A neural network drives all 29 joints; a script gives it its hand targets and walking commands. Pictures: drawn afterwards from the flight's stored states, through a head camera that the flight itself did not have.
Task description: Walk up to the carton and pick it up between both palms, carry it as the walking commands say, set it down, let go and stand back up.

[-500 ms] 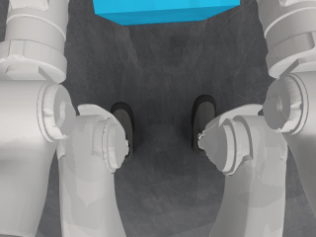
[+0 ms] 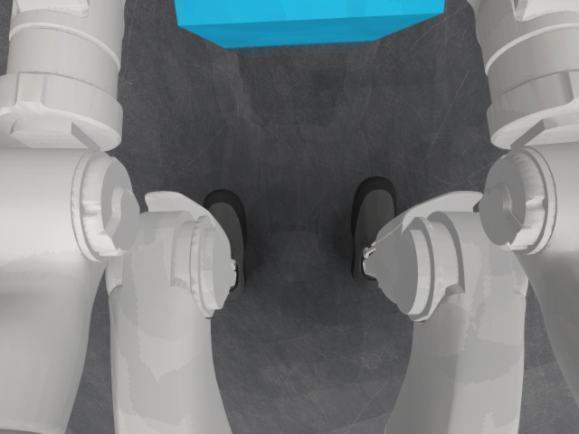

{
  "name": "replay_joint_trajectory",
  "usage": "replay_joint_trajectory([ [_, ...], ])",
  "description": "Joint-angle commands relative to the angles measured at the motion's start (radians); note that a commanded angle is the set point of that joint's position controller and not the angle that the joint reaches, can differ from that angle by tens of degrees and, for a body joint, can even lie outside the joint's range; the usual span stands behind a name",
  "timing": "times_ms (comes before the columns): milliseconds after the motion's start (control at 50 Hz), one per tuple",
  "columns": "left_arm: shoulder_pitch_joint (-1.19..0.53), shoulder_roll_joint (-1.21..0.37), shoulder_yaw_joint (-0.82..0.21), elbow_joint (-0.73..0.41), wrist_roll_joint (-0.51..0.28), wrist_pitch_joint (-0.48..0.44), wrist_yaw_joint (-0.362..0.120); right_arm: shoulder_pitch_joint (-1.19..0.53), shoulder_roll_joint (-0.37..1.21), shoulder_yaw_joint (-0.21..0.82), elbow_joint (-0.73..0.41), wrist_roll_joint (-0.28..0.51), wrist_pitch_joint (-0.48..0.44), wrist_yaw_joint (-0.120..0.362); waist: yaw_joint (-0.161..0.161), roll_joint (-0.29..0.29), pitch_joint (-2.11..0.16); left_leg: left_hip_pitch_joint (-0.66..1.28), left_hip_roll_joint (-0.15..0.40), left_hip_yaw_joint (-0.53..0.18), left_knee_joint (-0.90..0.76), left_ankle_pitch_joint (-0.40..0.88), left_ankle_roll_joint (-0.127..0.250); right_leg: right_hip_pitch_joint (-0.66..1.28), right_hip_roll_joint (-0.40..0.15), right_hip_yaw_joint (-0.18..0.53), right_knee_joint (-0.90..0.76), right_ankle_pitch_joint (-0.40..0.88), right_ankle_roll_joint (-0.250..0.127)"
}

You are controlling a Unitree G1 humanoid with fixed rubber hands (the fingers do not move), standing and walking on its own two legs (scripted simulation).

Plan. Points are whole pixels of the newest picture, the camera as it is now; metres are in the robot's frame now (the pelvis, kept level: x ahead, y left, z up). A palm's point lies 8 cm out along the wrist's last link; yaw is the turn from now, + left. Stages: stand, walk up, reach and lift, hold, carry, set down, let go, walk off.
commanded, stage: reach and lift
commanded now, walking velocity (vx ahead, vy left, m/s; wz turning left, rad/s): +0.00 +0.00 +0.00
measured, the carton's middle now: out of the picture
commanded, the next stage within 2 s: none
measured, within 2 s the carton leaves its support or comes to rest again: leaves its support in 0.10 s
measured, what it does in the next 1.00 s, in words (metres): stands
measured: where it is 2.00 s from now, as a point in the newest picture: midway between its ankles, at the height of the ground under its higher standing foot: (298, 257)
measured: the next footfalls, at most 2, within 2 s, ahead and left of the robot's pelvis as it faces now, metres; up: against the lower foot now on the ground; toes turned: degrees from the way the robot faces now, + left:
none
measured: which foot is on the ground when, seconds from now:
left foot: down 0.00-1.00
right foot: down 0.00-1.00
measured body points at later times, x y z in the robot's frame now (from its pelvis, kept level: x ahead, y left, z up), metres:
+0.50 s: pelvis -0.01 +0.00 +0.00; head +0.36 -0.01 +0.25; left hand +0.60 +0.14 -0.12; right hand +0.58 -0.17 -0.13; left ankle +0.12 +0.13 -0.36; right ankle +0.13 -0.13 -0.36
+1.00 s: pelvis -0.02 +0.01 +0.03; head +0.33 +0.00 +0.30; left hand +0.58 +0.14 -0.06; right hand +0.56 -0.16 -0.08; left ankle +0.12 +0.13 -0.36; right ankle +0.13 -0.13 -0.36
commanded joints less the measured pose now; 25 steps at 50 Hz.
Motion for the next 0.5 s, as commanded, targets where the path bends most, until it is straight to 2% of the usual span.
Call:
replay_joint_trajectory([
  [0, -0.611, -1.021, -0.389, -0.341, -0.117, 0.023, -0.218, -0.613, 0.924, 0.308, -0.314, 0.094, -0.003, 0.25, -0.034, 0.061, -1.619, 0.628, -0.115, 0.087, -0.09, 0.432, -0.003, 0.713, 0.105, -0.135, -0.034, 0.386, -0.027],
  [20, -0.579, -1.003, -0.36, -0.32, -0.108, 0.025, -0.216, -0.622, 0.941, 0.338, -0.322, 0.092, 0.001, 0.247, 0.002, -0.002, -1.643, 0.59, -0.118, 0.091, -0.086, 0.434, 0.0, 0.773, 0.111, -0.126, -0.045, 0.406, -0.023],
  [40, -0.614, -1.007, -0.361, -0.326, -0.118, 0.036, -0.216, -0.633, 0.905, 0.32, -0.32, 0.076, 0.012, 0.241, -0.029, 0.004, -1.646, 0.607, -0.119, 0.095, -0.094, 0.41, 0.0, 0.775, 0.104, -0.123, -0.063, 0.39, -0.032],
  [60, -0.565, -0.984, -0.336, -0.349, -0.1, 0.036, -0.211, -0.656, 0.981, 0.342, -0.372, 0.111, 0.019, 0.243, 0.024, -0.015, -1.742, 0.651, -0.127, 0.095, -0.107, 0.435, 0.016, 0.83, 0.111, -0.123, -0.074, 0.406, -0.011],
  [80, -0.633, -0.946, -0.324, -0.342, -0.092, 0.033, -0.21, -0.665, 0.95, 0.328, -0.332, 0.093, 0.024, 0.236, 0.03, -0.031, -1.689, 0.568, -0.11, 0.114, -0.099, 0.38, 0.009, 0.806, 0.105, -0.109, -0.077, 0.376, -0.016],
  [100, -0.605, -1.003, -0.334, -0.377, -0.099, 0.05, -0.206, -0.795, 0.938, 0.374, -0.512, 0.134, 0.012, 0.227, 0.021, -0.043, -1.88, 0.669, -0.114, 0.096, -0.095, 0.446, 0.019, 0.886, 0.114, -0.126, -0.062, 0.44, -0.009],
  [120, -0.628, -0.997, -0.35, -0.354, -0.092, 0.062, -0.198, -0.777, 0.949, 0.352, -0.44, 0.154, 0.027, 0.226, 0.037, 0.023, -1.858, 0.716, -0.11, 0.102, -0.115, 0.401, 0.014, 0.823, 0.113, -0.137, -0.071, 0.371, -0.008],
  [140, -0.628, -1.007, -0.348, -0.344, -0.093, 0.074, -0.198, -0.765, 0.931, 0.339, -0.437, 0.13, 0.034, 0.229, 0.023, 0.011, -1.83, 0.703, -0.114, 0.091, -0.133, 0.391, 0.012, 0.831, 0.109, -0.142, -0.071, 0.366, -0.011],
  [160, -0.626, -1.016, -0.34, -0.323, -0.094, 0.079, -0.204, -0.782, 0.94, 0.344, -0.439, 0.13, 0.04, 0.226, -0.007, -0.037, -1.874, 0.693, -0.111, 0.097, -0.118, 0.376, 0.017, 0.861, 0.108, -0.135, -0.093, 0.362, -0.011],
  [180, -0.68, -1.051, -0.357, -0.362, -0.108, 0.081, -0.209, -0.786, 0.924, 0.323, -0.429, 0.125, 0.043, 0.224, -0.033, 0.021, -1.816, 0.649, -0.116, 0.104, -0.131, 0.326, 0.012, 0.829, 0.103, -0.133, -0.103, 0.32, -0.025],
  [200, -0.626, -1.057, -0.317, -0.325, -0.077, 0.09, -0.206, -0.816, 0.94, 0.333, -0.439, 0.13, 0.048, 0.227, 0.019, 0.019, -1.789, 0.665, -0.113, 0.104, -0.155, 0.32, 0.017, 0.803, 0.104, -0.137, -0.121, 0.282, -0.015],
  [220, -0.605, -1.059, -0.28, -0.266, -0.06, 0.098, -0.209, -0.798, 0.931, 0.306, -0.436, 0.102, 0.048, 0.231, 0.006, -0.013, -1.738, 0.684, -0.113, 0.089, -0.166, 0.292, 0.022, 0.749, 0.109, -0.141, -0.132, 0.255, -0.021],
  [240, -0.557, -1.051, -0.253, -0.242, -0.013, 0.104, -0.211, -0.773, 1.0, 0.298, -0.375, 0.103, 0.064, 0.235, 0.04, -0.035, -1.696, 0.608, -0.119, 0.107, -0.172, 0.257, 0.027, 0.738, 0.11, -0.137, -0.148, 0.219, -0.014],
  [260, -0.55, -1.059, -0.221, -0.211, -0.013, 0.111, -0.217, -0.815, 0.972, 0.284, -0.402, 0.088, 0.064, 0.244, 0.023, -0.056, -1.651, 0.573, -0.117, 0.099, -0.189, 0.226, 0.032, 0.713, 0.113, -0.157, -0.144, 0.184, -0.003],
  [280, -0.501, -1.085, -0.209, -0.196, -0.002, 0.123, -0.223, -0.813, 0.965, 0.283, -0.413, 0.085, 0.068, 0.248, 0.01, -0.025, -1.693, 0.586, -0.119, 0.106, -0.172, 0.24, 0.023, 0.763, 0.112, -0.132, -0.159, 0.214, -0.017],
  [300, -0.547, -1.06, -0.21, -0.204, 0.02, 0.131, -0.232, -0.827, 0.972, 0.297, -0.443, 0.091, 0.071, 0.25, 0.069, 0.001, -1.697, 0.591, -0.117, 0.115, -0.167, 0.258, 0.026, 0.765, 0.112, -0.118, -0.151, 0.229, -0.011],
  [320, -0.484, -1.099, -0.183, -0.19, 0.031, 0.143, -0.236, -0.859, 0.988, 0.305, -0.48, 0.09, 0.074, 0.25, 0.067, -0.031, -1.77, 0.615, -0.12, 0.113, -0.178, 0.264, 0.032, 0.822, 0.107, -0.127, -0.154, 0.229, -0.003],
  [340, -0.475, -1.123, -0.187, -0.195, 0.038, 0.147, -0.236, -0.835, 1.004, 0.313, -0.439, 0.092, 0.083, 0.25, 0.057, -0.065, -1.752, 0.608, -0.119, 0.121, -0.178, 0.274, 0.028, 0.809, 0.117, -0.129, -0.171, 0.224, 0.006],
  [360, -0.533, -1.134, -0.212, -0.24, 0.028, 0.151, -0.24, -0.783, 1.032, 0.283, -0.386, 0.068, 0.094, 0.251, 0.044, -0.031, -1.761, 0.6, -0.124, 0.118, -0.197, 0.27, 0.021, 0.816, 0.124, -0.133, -0.168, 0.234, 0.0],
  [380, -0.562, -1.141, -0.236, -0.336, -0.001, 0.151, -0.239, -0.783, 1.019, 0.294, -0.48, 0.082, 0.098, 0.249, 0.022, -0.039, -1.897, 0.66, -0.127, 0.105, -0.181, 0.312, 0.021, 0.855, 0.129, -0.136, -0.141, 0.289, 0.0],
  [400, -0.596, -1.182, -0.245, -0.294, 0.005, 0.168, -0.246, -0.824, 1.012, 0.28, -0.425, 0.055, 0.101, 0.256, -0.009, 0.012, -1.834, 0.691, -0.129, 0.099, -0.195, 0.303, 0.017, 0.803, 0.12, -0.141, -0.166, 0.249, -0.01],
  [420, -0.539, -1.135, -0.227, -0.209, 0.031, 0.173, -0.244, -0.768, 1.025, 0.278, -0.339, 0.068, 0.114, 0.27, 0.03, -0.004, -1.727, 0.64, -0.13, 0.109, -0.217, 0.218, 0.011, 0.756, 0.114, -0.15, -0.172, 0.187, -0.013],
  [440, -0.527, -1.166, -0.208, -0.246, 0.054, 0.178, -0.246, -0.8, 1.022, 0.254, -0.417, 0.052, 0.101, 0.274, 0.023, 0.032, -1.748, 0.672, -0.125, 0.101, -0.224, 0.228, 0.015, 0.729, 0.122, -0.148, -0.178, 0.178, -0.013],
  [460, -0.53, -1.162, -0.186, -0.299, 0.035, 0.175, -0.245, -0.863, 1.024, 0.297, -0.524, 0.06, 0.106, 0.268, 0.039, -0.029, -1.882, 0.686, -0.136, 0.109, -0.205, 0.307, 0.023, 0.856, 0.124, -0.135, -0.181, 0.259, -0.003],
  [480, -0.539, -1.149, -0.216, -0.323, 0.009, 0.177, -0.247, -0.829, 1.046, 0.314, -0.507, 0.076, 0.115, 0.262, 0.035, -0.057, -1.965, 0.685, -0.134, 0.123, -0.194, 0.303, 0.019, 0.921, 0.127, -0.135, -0.168, 0.283, 0.001],
])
